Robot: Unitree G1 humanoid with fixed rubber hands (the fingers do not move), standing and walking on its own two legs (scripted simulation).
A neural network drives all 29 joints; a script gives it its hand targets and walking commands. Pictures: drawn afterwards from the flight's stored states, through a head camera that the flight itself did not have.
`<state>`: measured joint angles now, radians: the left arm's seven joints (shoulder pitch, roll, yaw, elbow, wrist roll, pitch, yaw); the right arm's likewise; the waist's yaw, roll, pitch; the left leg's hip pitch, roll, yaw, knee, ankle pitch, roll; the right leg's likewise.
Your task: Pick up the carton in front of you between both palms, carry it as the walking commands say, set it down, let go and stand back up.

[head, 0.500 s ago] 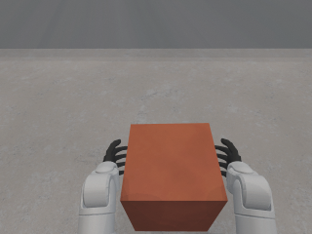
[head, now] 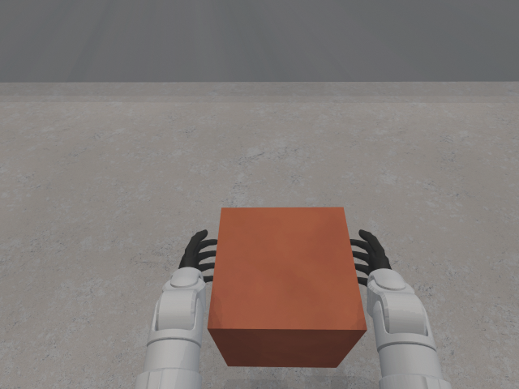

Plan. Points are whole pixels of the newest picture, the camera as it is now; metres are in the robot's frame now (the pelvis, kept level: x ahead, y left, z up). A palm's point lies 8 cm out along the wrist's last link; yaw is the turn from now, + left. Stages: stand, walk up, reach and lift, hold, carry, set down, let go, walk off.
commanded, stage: carry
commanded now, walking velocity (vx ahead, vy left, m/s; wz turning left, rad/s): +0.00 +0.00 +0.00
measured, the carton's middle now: (281, 291) +0.31 +0.00 -0.05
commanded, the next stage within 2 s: hold in 0.94 s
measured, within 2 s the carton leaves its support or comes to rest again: neither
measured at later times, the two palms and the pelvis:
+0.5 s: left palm (178, 293) +0.26 +0.16 +0.04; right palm (377, 294) +0.26 -0.14 +0.04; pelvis -0.03 +0.01 +0.00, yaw +0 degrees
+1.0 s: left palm (172, 301) +0.25 +0.17 +0.04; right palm (373, 302) +0.25 -0.13 +0.04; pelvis -0.04 +0.02 +0.01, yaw +3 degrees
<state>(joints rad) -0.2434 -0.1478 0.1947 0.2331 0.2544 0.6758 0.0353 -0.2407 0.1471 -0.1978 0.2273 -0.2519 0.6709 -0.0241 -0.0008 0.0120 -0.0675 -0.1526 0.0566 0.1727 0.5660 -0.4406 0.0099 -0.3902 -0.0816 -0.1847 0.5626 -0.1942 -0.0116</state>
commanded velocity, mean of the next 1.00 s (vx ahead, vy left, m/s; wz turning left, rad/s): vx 0.00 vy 0.00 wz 0.00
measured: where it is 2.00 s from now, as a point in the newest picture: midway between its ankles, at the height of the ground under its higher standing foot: outside the picture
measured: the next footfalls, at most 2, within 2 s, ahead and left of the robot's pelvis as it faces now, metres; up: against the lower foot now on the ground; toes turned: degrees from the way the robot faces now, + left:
none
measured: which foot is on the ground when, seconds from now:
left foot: down 0.00-1.00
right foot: down 0.00-1.00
